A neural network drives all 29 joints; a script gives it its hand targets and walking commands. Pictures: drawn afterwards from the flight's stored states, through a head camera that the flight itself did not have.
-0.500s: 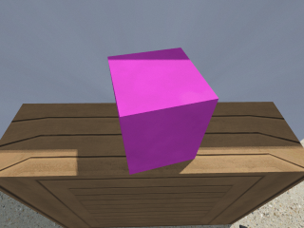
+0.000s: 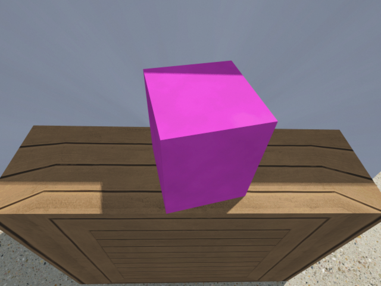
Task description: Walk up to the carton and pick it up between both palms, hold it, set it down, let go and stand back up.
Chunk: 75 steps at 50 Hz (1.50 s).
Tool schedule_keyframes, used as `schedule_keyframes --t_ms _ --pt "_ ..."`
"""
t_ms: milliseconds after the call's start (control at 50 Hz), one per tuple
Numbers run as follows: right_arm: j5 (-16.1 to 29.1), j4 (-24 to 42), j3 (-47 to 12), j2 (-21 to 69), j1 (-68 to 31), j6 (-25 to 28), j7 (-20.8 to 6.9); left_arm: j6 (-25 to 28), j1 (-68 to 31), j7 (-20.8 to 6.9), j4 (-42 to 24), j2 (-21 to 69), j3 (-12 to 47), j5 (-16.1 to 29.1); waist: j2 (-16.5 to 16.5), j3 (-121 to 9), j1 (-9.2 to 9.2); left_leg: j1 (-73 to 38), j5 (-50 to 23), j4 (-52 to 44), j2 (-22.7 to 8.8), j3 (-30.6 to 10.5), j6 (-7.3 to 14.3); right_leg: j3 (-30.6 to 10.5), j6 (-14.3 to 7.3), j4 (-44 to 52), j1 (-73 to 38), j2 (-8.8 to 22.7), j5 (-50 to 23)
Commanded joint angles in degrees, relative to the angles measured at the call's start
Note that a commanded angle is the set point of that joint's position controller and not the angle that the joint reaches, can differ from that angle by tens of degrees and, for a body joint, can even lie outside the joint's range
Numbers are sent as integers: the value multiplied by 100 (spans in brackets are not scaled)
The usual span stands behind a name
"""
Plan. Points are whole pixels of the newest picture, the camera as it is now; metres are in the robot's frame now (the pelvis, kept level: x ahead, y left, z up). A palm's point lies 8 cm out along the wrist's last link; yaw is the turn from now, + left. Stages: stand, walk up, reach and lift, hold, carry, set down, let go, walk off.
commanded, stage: walk up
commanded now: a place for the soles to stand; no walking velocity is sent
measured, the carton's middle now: (198, 137) +0.42 -0.01 +0.09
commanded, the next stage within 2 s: reach and lift in 0.30 s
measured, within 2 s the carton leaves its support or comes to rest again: neither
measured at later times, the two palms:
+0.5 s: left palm out of the picture +0.14 +0.26 -0.12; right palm out of the picture +0.13 -0.25 -0.11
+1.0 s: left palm out of the picture +0.13 +0.21 -0.04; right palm out of the picture +0.13 -0.25 -0.04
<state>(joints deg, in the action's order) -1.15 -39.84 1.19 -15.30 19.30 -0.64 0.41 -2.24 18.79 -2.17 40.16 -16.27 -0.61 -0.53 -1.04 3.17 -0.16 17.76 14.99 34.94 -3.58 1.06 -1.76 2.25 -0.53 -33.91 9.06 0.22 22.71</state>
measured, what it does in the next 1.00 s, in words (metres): stands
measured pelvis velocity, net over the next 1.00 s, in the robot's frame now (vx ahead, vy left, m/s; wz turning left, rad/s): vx -0.02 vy -0.01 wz -0.03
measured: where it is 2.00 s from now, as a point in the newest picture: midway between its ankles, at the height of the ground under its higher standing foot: outside the picture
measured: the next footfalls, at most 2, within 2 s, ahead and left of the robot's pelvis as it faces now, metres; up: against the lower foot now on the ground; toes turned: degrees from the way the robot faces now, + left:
none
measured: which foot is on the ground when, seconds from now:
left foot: down 0.00-1.00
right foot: down 0.00-1.00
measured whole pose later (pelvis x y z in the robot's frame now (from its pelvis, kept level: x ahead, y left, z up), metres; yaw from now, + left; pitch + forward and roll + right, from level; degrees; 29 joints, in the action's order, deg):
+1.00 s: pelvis -0.02 -0.01 +0.02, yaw -2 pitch -5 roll +0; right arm 1.9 -32.0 2.4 -14.2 13.5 2.4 -7.7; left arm -14.2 16.8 6.6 17.9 -10.2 1.1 2.3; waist -1.4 2.2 -1.2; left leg 8.5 5.4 18.8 -3.6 2.9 -2.4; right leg 0.8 -0.8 -22.3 2.9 -0.1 14.8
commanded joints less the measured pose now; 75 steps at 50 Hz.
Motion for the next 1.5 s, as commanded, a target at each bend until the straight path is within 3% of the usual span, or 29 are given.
schedule_keyframes --t_ms 0,100,280,300,320,360,400,440,480,520,600,660,720,780,900,1140,1180,1360,1480 --pt "5 516 296 -871 23 158 44 185 129 47 -483 -783 -280 0 202 -116 -18 -353 -526 -584 -248 -426 430 -475 -294 871 523 447 -718" --pt "-4 491 285 -844 60 164 49 188 156 58 -444 -791 -275 17 95 1 -9 -380 -528 -554 -203 -376 397 -485 -305 946 652 471 -687" --pt "-6 462 291 -913 128 166 60 185 285 70 -386 -765 -262 -5 196 -109 -11 -393 -845 -585 -298 -518 488 -388 -256 762 487 435 -926" --pt "-683 -53 849 -140 -3629 935 -65 -646 -3357 219 -1401 -1212 -304 268 183 -253 108 -3 360 120 114 266 71 209 -88 109 2356 200 74" --pt "-712 -660 930 -284 -2811 1087 -223 -1106 -2818 395 -1331 -923 -94 235 189 315 249 -154 868 143 108 208 49 254 -90 61 2730 223 383" --pt "-602 -627 889 -416 -2503 1070 -304 -1527 -2518 400 -1541 -780 -32 200 -11 -283 288 -619 491 329 73 141 46 329 -26 10 2571 208 -58" --pt "-369 -656 801 -650 -1828 1136 -269 -1761 -1858 314 -2018 -605 -110 105 108 -1128 237 -1485 -553 374 100 104 -10 378 19 145 2070 134 -1400" --pt "-22 -784 702 -890 -1376 1325 -261 -1791 -1074 269 -2329 -408 -305 -75 252 -1861 204 -2524 -2289 411 177 -20 -139 468 100 275 1442 -92 -3100" --pt "246 -817 592 -1091 -1088 1467 -334 -1711 -391 284 -2557 -210 -410 -148 394 -1965 161 -3163 -3274 90 261 -155 -178 488 92 657 1234 -277 -3582" --pt "312 -722 482 -1197 -1177 1487 -434 -1615 -208 351 -2510 -88 -407 -145 324 -1737 139 -3276 -3264 -323 365 -182 -123 436 77 1049 1125 -341 -3460" --pt "253 -315 315 -1105 -1509 1329 -488 -1545 -381 444 -2109 25 -411 -133 -67 -1041 20 -2949 -2500 -991 532 -29 -23 313 180 1591 763 -346 -2953" --pt "176 124 276 -904 -1698 1090 -540 -1507 -854 496 -2054 69 -371 -97 -154 -340 -88 -2479 -1411 -1444 549 161 26 194 153 1958 868 -279 -1665" --pt "108 799 304 -673 -1768 805 -624 -1385 -1379 609 -2419 45 -278 11 -233 43 -138 -2190 -363 -1708 492 317 122 56 96 2183 1156 -147 -378" --pt "173 1294 310 -558 -1621 591 -706 -1191 -1560 741 -2871 67 -163 114 -233 -4 -95 -2327 -122 -1675 455 366 155 -92 13 2260 1426 -14 -43" --pt "351 1573 461 -740 -1135 499 -785 -894 -1058 923 -3372 252 102 276 -15 -312 42 -2580 -412 -1657 358 284 76 -128 -67 2247 1498 -20 -458" --pt "817 2348 482 -1262 -880 789 -963 -603 -101 1149 -3981 727 224 211 -383 -495 -262 -2459 -1418 -1834 294 234 42 -33 -106 2302 1008 -268 -1260" --pt "965 2440 466 -1307 -801 856 -1021 -510 -44 1216 -4220 842 286 173 -302 -556 -282 -2509 -1517 -1836 271 212 22 -47 -157 2302 1004 -282 -1301" --pt "1581 2581 324 -1483 -253 1094 -1132 -268 404 1392 -5121 1197 435 -82 -74 -761 -184 -2795 -2175 -1698 266 146 -21 -164 -278 2276 916 -307 -1989" --pt "1830 2976 236 -1570 -157 1286 -1071 -157 620 1425 -5589 1292 440 -148 -168 -800 -154 -2780 -2400 -1630 329 147 -2 -217 -233 2177 767 -310 -2552"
